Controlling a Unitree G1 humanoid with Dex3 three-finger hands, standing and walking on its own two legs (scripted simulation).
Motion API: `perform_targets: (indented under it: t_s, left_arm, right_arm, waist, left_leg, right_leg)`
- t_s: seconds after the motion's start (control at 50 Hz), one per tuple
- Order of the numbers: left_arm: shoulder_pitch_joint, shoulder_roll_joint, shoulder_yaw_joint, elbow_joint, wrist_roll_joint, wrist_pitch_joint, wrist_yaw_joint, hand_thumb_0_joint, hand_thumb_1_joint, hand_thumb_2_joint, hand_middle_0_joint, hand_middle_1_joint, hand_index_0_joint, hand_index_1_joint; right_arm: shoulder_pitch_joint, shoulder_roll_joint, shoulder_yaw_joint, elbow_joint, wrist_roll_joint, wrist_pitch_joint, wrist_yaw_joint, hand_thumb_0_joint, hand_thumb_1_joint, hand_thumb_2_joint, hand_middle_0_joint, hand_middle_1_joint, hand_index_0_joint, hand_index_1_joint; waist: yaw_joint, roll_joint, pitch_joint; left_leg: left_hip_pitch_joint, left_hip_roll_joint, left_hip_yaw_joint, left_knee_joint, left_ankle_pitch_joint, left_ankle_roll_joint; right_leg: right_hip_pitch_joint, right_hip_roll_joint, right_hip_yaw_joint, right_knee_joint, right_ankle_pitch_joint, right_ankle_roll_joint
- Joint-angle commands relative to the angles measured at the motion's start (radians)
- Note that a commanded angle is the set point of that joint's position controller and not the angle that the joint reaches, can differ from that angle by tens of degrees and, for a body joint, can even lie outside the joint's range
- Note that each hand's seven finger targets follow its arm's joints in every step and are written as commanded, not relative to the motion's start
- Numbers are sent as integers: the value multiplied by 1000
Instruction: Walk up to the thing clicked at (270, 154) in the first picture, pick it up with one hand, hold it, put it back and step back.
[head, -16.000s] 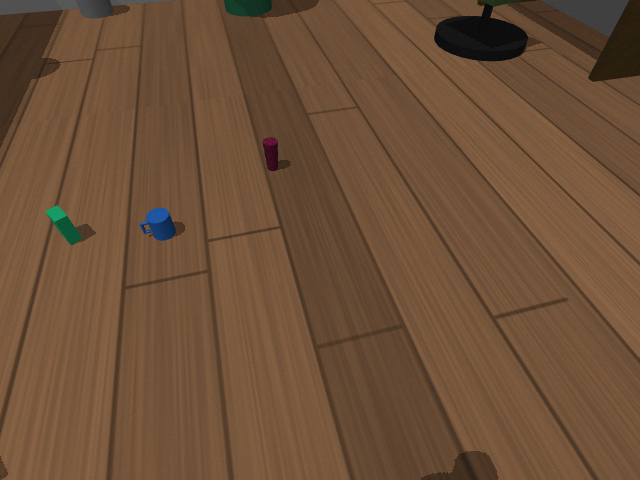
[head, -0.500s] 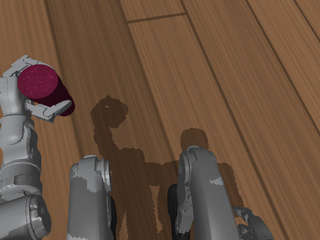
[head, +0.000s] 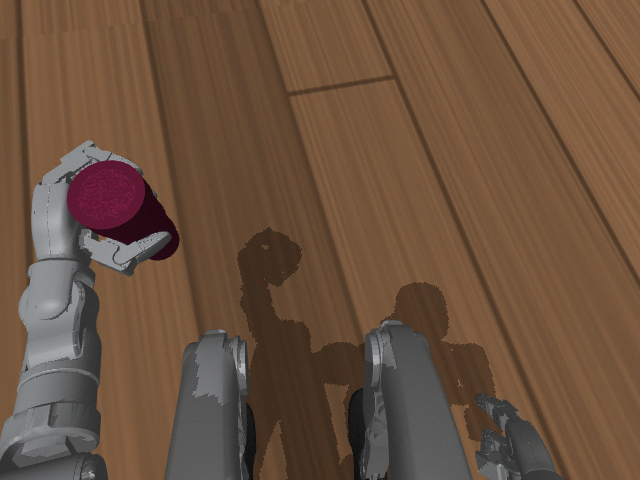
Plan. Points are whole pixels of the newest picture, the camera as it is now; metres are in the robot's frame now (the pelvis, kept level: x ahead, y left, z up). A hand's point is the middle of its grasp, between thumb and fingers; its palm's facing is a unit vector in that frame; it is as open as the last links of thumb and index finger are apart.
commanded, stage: lift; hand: left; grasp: from the side
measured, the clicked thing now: (137, 221) +0.42 +0.20 -0.02
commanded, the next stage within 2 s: hold in 1.44 s
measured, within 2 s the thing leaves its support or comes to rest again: neither
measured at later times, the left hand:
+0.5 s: hand (34, 135) +0.40 +0.20 +0.18, palm faces +0.12 -0.99 -0.04, open 9.8 cm
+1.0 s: hand out of the picture +0.39 +0.19 +0.26, palm faces +0.10 -0.99 -0.03, open 9.8 cm
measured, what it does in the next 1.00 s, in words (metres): rises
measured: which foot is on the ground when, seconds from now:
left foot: down 0.00-1.00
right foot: down 0.00-1.00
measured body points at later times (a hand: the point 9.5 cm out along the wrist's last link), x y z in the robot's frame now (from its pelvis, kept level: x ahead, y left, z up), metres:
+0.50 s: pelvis +0.04 +0.00 +0.15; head +0.16 +0.02 +0.59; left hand +0.39 +0.25 +0.18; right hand +0.20 -0.25 +0.05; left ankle +0.07 +0.12 -0.43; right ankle +0.09 -0.13 -0.43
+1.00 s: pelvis +0.06 +0.00 +0.23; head +0.14 +0.01 +0.67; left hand +0.38 +0.24 +0.27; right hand +0.20 -0.24 +0.12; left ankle +0.07 +0.12 -0.43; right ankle +0.09 -0.13 -0.43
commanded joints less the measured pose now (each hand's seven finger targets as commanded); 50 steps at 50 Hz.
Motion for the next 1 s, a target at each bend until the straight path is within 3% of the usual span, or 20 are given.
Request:
perform_targets:
  t_s: [0.0, 0.04, 0.14, 0.16, 0.18, 0.22, 0.24, 0.3, 0.36, 0.38, 0.44, 0.5, 0.54, 0.58, 0.62, 0.66, 0.7, 0.78, 0.9, 0.98]
  left_arm:
    - [-225, 222, 64, -352, -23, -41, 35, 0, 78, 1243, -1285, -1442, -1315, -1430]
    - [-215, 165, 7, -437, -37, -23, 38, 0, 75, 1246, -1286, -1443, -1316, -1431]
    - [-91, 156, 1, -517, -31, 29, 82, 0, 84, 1232, -1276, -1429, -1305, -1417]
    - [-75, 131, -27, -533, -29, 37, 86, 0, 40, 1237, -1283, -1444, -1313, -1433]
    - [-44, 143, -12, -535, -33, 45, 92, 0, 23, 1237, -1282, -1444, -1312, -1434]
    - [-30, 110, -43, -558, -40, 61, 100, 0, 45, 1232, -1274, -1435, -1305, -1423]
    - [4, 122, -24, -551, -38, 69, 110, 0, 50, 1244, -1283, -1444, -1313, -1433]
    - [55, 91, -53, -539, -36, 78, 119, 0, 19, 1241, -1284, -1450, -1317, -1437]
    - [22, 99, -64, -568, -29, 68, 123, 0, 28, 1247, -1291, -1456, -1324, -1443]
    - [17, 76, -93, -550, -26, 68, 120, 0, 34, 1241, -1283, -1446, -1315, -1434]
    - [42, 88, -80, -536, -25, 68, 123, 0, 6, 1242, -1296, -1448, -1326, -1438]
    - [53, 80, -85, -499, -17, 57, 120, 0, 12, 1213, -1298, -1436, -1327, -1425]
    - [19, 62, -112, -528, -11, 46, 119, 0, 28, 1240, -1311, -1452, -1337, -1444]
    - [41, 60, -105, -494, -19, 41, 114, 0, 25, 1246, -1325, -1457, -1349, -1452]
    - [68, 63, -96, -499, -24, 35, 110, 0, 36, 1240, -1329, -1455, -1353, -1450]
    - [74, 52, -113, -521, -25, 33, 107, 0, 23, 1234, -1321, -1445, -1345, -1440]
    - [81, 43, -109, -490, -30, 32, 111, 0, 38, 1246, -1331, -1454, -1353, -1451]
    - [46, 32, -135, -496, -12, 22, 122, 0, 39, 1261, -1342, -1470, -1363, -1468]
    - [83, 30, -123, -475, -17, 26, 121, 0, 60, 1262, -1333, -1467, -1355, -1464]
    - [64, 28, -128, -467, -8, 19, 128, 0, 59, 1274, -1333, -1473, -1352, -1473]
  right_arm:
    - [94, -171, -79, -91, 17, -34, -31, 0, -915, -900, 200, 299, 199, 299]
    - [81, -159, -76, -105, 22, -38, -33, 0, -910, -898, 200, 299, 199, 299]
    - [78, -150, -81, -116, 34, -46, -45, 0, -912, -898, 200, 299, 199, 299]
    - [76, -143, -80, -117, 35, -48, -47, 0, -915, -899, 200, 299, 200, 299]
    - [74, -146, -81, -120, 37, -49, -49, 0, -915, -899, 200, 299, 199, 299]
    - [69, -136, -78, -122, 39, -58, -54, 0, -913, -898, 200, 299, 200, 299]
    - [75, -134, -77, -121, 41, -59, -57, 0, -914, -898, 200, 299, 200, 299]
    - [82, -120, -70, -110, 40, -68, -61, 0, -911, -897, 200, 299, 200, 299]
    - [78, -125, -73, -110, 38, -78, -64, 0, -908, -896, 200, 300, 200, 300]
    - [91, -118, -70, -99, 36, -82, -65, 0, -910, -896, 200, 299, 200, 299]
    - [93, -107, -62, -104, 36, -91, -64, 0, -908, -896, 200, 300, 200, 300]
    - [93, -111, -62, -91, 29, -95, -57, 0, -913, -897, 200, 300, 200, 300]
    - [78, -113, -65, -110, 28, -97, -54, 0, -912, -897, 200, 300, 200, 300]
    - [82, -110, -63, -101, 28, -98, -54, 0, -916, -898, 200, 299, 199, 299]
    - [89, -110, -61, -99, 28, -102, -51, 0, -920, -899, 200, 299, 199, 299]
    - [96, -107, -59, -112, 25, -99, -52, 0, -918, -899, 200, 300, 199, 300]
    - [91, -105, -56, -104, 25, -100, -54, 0, -916, -898, 200, 300, 199, 300]
    - [103, -99, -58, -101, 17, -100, -53, 0, -919, -899, 200, 300, 199, 300]
    - [111, -94, -56, -103, 16, -98, -59, 0, -918, -899, 200, 300, 199, 300]
    - [98, -86, -51, -100, 14, -93, -58, 0, -915, -899, 200, 300, 199, 300]
  waist:
    - [18, 89, -634]
    - [7, 87, -631]
    - [29, 70, -601]
    - [24, 77, -598]
    - [26, 69, -593]
    - [17, 54, -557]
    - [20, 33, -568]
    - [12, 21, -487]
    - [15, 56, -450]
    - [5, 64, -443]
    - [16, 37, -417]
    - [34, 86, -360]
    - [33, 88, -342]
    - [27, 67, -325]
    - [42, 73, -343]
    - [36, 63, -373]
    - [34, 31, -309]
    - [26, 42, -307]
    - [34, 0, -293]
    - [39, 4, -239]
  left_leg:
    - [534, -26, -6, -354, 154, 24]
    - [564, -28, -5, -389, 154, 24]
    - [686, -22, -14, -483, 222, 21]
    - [718, -20, -16, -502, 239, 19]
    - [748, -19, -21, -520, 252, 18]
    - [765, -21, -16, -557, 250, 19]
    - [790, -20, -14, -569, 296, 22]
    - [819, -24, -7, -625, 291, 23]
    - [901, -20, -16, -690, 298, 15]
    - [930, -18, -13, -699, 327, 14]
    - [949, -25, 7, -736, 368, 19]
    - [1030, -17, -8, -812, 357, 4]
    - [1071, -13, -18, -861, 309, 1]
    - [1075, -17, -14, -888, 291, 3]
    - [1128, -15, -16, -911, 344, -2]
    - [1159, -19, 0, -914, 432, 0]
    - [1143, -22, 9, -940, 397, 5]
    - [1194, -19, 11, -979, 402, 4]
    - [1245, -22, 23, -1033, 459, 6]
    - [1249, -24, 34, -1072, 424, 8]
  right_leg:
    - [429, 33, 5, -317, 174, -46]
    - [483, 35, 8, -359, 179, -44]
    - [583, 39, 7, -449, 235, -40]
    - [604, 40, 5, -466, 249, -40]
    - [623, 41, 3, -486, 259, -39]
    - [681, 44, 3, -534, 269, -34]
    - [728, 45, 2, -552, 311, -32]
    - [780, 49, 5, -620, 317, -29]
    - [802, 50, 2, -662, 312, -33]
    - [816, 49, 4, -678, 340, -32]
    - [927, 48, 12, -744, 393, -28]
    - [901, 49, 0, -771, 354, -35]
    - [909, 49, -3, -805, 312, -35]
    - [955, 50, -3, -842, 308, -31]
    - [986, 50, -7, -851, 348, -32]
    - [1059, 55, -8, -874, 422, -33]
    - [1078, 56, -6, -903, 406, -29]
    - [1109, 56, -6, -940, 411, -30]
    - [1220, 59, -5, -1003, 471, -24]
    - [1252, 54, 4, -1049, 447, -22]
